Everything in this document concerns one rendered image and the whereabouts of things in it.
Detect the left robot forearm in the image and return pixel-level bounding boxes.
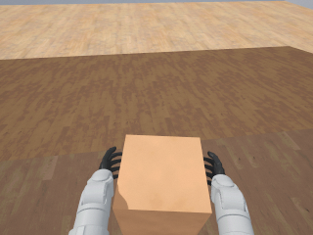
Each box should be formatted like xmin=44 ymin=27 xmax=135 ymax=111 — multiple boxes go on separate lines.
xmin=68 ymin=168 xmax=114 ymax=235

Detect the carton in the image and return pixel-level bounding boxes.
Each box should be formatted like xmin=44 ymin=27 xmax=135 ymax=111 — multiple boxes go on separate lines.
xmin=112 ymin=134 xmax=212 ymax=235

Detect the left robot hand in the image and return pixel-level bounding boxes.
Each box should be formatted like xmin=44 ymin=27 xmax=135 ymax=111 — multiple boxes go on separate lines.
xmin=99 ymin=146 xmax=123 ymax=179

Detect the right robot hand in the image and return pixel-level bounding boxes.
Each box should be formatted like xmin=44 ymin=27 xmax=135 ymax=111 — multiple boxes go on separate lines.
xmin=202 ymin=151 xmax=226 ymax=186

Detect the right robot forearm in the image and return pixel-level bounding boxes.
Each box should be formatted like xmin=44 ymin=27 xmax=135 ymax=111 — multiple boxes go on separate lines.
xmin=210 ymin=174 xmax=254 ymax=235

